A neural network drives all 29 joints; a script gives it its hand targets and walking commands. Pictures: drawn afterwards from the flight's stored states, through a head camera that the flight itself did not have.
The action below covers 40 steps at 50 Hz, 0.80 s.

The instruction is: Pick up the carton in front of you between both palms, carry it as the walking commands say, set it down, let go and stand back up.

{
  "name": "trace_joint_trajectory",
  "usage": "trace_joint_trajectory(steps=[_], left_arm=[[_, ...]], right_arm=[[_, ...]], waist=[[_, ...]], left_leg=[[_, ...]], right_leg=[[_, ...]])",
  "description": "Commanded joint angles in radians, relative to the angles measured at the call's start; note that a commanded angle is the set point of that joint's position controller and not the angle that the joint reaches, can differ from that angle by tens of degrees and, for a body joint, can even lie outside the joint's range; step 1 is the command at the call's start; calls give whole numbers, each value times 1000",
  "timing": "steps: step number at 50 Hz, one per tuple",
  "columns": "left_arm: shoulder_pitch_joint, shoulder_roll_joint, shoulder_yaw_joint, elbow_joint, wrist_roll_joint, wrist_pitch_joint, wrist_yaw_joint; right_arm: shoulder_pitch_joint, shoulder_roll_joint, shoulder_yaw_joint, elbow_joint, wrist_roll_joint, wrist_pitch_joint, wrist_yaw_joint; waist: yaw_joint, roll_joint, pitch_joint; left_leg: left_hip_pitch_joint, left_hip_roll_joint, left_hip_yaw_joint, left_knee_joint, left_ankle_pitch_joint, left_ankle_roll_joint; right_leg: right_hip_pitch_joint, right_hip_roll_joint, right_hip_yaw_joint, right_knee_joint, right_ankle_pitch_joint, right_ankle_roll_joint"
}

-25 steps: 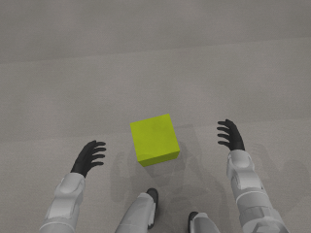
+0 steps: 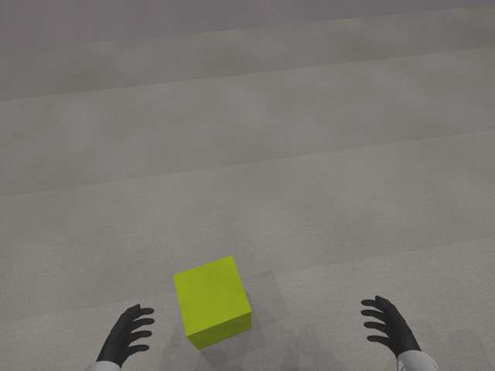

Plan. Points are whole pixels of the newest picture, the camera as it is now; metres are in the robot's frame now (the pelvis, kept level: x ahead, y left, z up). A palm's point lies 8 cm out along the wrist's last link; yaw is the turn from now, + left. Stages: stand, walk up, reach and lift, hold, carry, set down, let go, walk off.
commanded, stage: let go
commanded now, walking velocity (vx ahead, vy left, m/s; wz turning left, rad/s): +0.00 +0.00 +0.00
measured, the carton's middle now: (214, 303) +0.40 +0.14 -0.65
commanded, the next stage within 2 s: stand in 0.44 s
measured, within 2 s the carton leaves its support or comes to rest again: neither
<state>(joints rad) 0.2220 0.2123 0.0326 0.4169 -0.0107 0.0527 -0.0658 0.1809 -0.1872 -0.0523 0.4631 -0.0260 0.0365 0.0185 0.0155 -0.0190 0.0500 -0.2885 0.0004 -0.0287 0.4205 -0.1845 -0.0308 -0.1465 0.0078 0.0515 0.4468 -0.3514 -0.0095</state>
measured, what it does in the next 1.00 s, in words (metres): shifts its weight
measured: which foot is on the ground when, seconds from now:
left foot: down 0.00-1.00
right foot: down 0.00-1.00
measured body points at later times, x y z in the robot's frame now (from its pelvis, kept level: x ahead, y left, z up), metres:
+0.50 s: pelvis -0.01 +0.02 -0.01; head -0.01 +0.04 +0.44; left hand +0.15 +0.27 -0.09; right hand +0.15 -0.22 -0.08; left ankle +0.02 +0.14 -0.74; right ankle -0.08 -0.11 -0.74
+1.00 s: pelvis -0.01 +0.05 -0.01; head +0.00 +0.08 +0.44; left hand +0.11 +0.33 -0.13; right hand +0.11 -0.24 -0.10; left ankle +0.02 +0.14 -0.74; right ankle -0.08 -0.11 -0.74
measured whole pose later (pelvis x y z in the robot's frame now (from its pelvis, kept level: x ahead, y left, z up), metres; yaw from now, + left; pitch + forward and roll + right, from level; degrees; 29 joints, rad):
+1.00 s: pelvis -0.01 +0.05 -0.01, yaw -1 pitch -2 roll -1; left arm 0.27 0.33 0.05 0.71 0.02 0.00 0.03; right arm 0.18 -0.27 -0.06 0.79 -0.03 -0.01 -0.02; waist -0.02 -0.05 0.03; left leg -0.27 -0.02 0.01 0.57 -0.26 0.04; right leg -0.08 -0.02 0.08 0.47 -0.36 0.05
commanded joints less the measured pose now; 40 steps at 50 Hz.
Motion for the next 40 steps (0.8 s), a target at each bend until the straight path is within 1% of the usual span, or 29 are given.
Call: trace_joint_trajectory(steps=[1, 3, 4, 5, 7, 10, 13, 17, 22, 23, 24, 26, 28, 29, 32, 37, 40], left_arm=[[35, 110, 48, -65, 10, -8, 5], [30, 115, 51, -62, 13, 0, 5], [-1, 143, 60, -100, 39, 50, 30], [13, 134, 44, -80, 37, 63, 39], [12, 130, 39, -76, 34, 74, 47], [-6, 129, 40, -82, 36, 88, 50], [-16, 130, 41, -96, 36, 106, 51], [-24, 128, 38, -123, 36, 130, 52], [-30, 122, 31, -149, 32, 151, 51], [-61, 180, 60, 12, 13, 67, 57], [-35, 179, 63, 15, 19, 27, 61], [-34, 168, 63, 51, 29, -16, 59], [-29, 173, 67, 78, 35, -34, 58], [-26, 176, 67, 91, 36, -40, 58], [-8, 188, 64, 125, 37, -52, 63], [20, 205, 58, 167, 33, -64, 80], [35, 212, 55, 189, 31, -66, 87]], right_arm=[[6, -74, 2, -120, 22, -4, 16], [13, -79, 8, -132, 30, 5, 24], [50, -61, 33, -76, 35, -18, 5], [43, -66, 33, -86, 45, -20, -3], [20, -72, 38, -94, 56, -19, -8], [2, -83, 28, -90, 55, -10, -11], [14, -90, 16, -79, 45, 9, -10], [27, -96, 0, -75, 34, 32, -2], [17, -106, -11, -90, 31, 42, 15], [20, -202, -43, 83, -21, 16, -17], [25, -221, -56, 75, -26, -3, -28], [-4, -200, -57, 105, -23, -30, -33], [-27, -197, -58, 122, -20, -43, -30], [-35, -203, -59, 130, -18, -47, -28], [-39, -211, -58, 157, -15, -55, -29], [-20, -230, -57, 202, -8, -63, -40], [-16, -240, -57, 225, -5, -64, -43]], waist=[[11, -39, -152], [10, -45, -125], [4, -38, -168], [-1, -66, -162], [7, -67, -135], [6, -60, -91], [-6, -55, -62], [-20, -31, -39], [-24, -2, -35], [-28, -120, -108], [-23, -89, -93], [-29, -21, -52], [-24, 41, -29], [-22, 57, -28], [-21, 71, -39], [-28, 65, -66], [-29, 57, -71]], left_leg=[[337, -79, 40, 34, 381, 17], [328, -85, 47, 25, 336, 20], [255, -100, 56, 56, 304, 16], [238, -105, 54, 53, 272, 20], [223, -105, 54, 56, 241, 21], [221, -104, 59, 60, 211, 19], [244, -103, 62, 61, 190, 17], [292, -97, 58, 62, 177, 16], [331, -87, 44, 65, 153, 10], [181, 28, 26, 94, 125, 37], [145, 26, 8, 85, 76, 47], [87, 31, -11, 58, -18, 47], [50, 42, -38, 25, -76, 50], [42, 48, -50, 15, -80, 55], [51, 58, -66, 13, -36, 62], [102, 68, -70, 34, 87, 67], [118, 73, -73, 41, 132, 70]], right_leg=[[-124, 12, -2, -102, 507, 63], [-115, 7, 5, -106, 530, 66], [-41, -8, 13, -58, 666, 73], [-39, -11, 17, -43, 719, 85], [-61, -15, 21, -41, 705, 89], [-98, -10, 15, -54, 620, 81], [-128, -2, 1, -69, 515, 70], [-163, 9, -18, -86, 378, 52], [-178, 21, -38, -84, 274, 33], [-104, -11, -44, -48, 130, 45], [-68, -18, -12, -43, 87, 36], [-81, -27, 12, -46, 15, 23], [-76, -20, 8, -23, 14, 20], [-68, -17, 6, -13, 33, 23], [-48, -20, 13, -9, 83, 30], [-38, -28, 21, -17, 130, 38], [-34, -32, 22, -20, 143, 40]])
